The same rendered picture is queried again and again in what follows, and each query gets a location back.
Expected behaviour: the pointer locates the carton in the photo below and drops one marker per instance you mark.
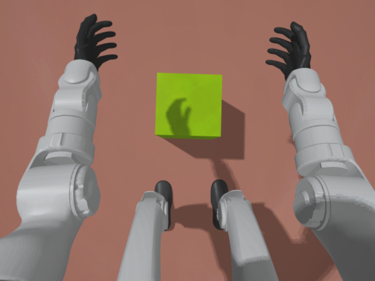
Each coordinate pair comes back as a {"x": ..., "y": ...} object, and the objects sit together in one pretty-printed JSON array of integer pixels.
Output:
[{"x": 188, "y": 106}]

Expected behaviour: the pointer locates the robot left upper arm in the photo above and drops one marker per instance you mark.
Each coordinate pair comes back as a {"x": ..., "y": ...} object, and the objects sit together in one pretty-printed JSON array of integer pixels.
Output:
[{"x": 53, "y": 202}]

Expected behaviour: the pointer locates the robot left hand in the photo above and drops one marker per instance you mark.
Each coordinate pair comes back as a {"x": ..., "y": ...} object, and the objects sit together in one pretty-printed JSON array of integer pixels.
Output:
[{"x": 86, "y": 49}]

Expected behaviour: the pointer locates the right robot forearm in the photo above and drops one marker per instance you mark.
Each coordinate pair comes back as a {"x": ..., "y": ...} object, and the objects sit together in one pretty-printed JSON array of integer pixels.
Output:
[{"x": 315, "y": 130}]

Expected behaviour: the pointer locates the left robot forearm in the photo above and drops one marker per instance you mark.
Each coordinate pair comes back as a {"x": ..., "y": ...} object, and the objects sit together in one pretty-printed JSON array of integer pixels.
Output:
[{"x": 72, "y": 119}]

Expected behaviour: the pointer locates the left robot foot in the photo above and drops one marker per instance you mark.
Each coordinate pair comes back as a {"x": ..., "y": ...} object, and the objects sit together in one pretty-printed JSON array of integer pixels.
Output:
[{"x": 164, "y": 188}]

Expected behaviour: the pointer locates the robot foot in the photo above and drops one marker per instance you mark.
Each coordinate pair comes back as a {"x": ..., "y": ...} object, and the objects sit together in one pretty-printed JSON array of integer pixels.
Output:
[
  {"x": 164, "y": 188},
  {"x": 218, "y": 189}
]

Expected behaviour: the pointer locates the robot right hand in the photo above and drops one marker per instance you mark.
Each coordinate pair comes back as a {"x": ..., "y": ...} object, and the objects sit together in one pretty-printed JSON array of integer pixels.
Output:
[{"x": 298, "y": 55}]

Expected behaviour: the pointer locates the robot right upper arm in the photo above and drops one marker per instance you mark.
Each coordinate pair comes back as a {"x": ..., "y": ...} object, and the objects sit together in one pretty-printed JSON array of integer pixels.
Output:
[{"x": 340, "y": 211}]

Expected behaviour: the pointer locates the right robot foot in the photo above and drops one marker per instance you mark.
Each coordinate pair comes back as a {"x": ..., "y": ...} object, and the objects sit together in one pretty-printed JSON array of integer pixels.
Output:
[{"x": 218, "y": 189}]

